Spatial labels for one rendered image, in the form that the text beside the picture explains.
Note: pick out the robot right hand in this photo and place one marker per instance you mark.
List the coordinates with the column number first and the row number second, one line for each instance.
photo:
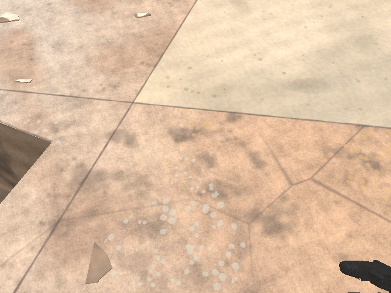
column 378, row 273

